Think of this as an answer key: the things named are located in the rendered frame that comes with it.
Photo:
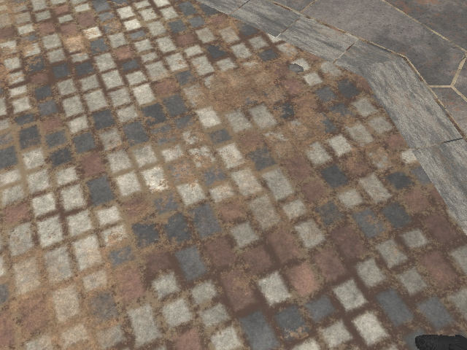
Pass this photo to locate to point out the right robot hand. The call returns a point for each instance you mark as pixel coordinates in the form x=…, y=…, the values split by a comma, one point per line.
x=441, y=342

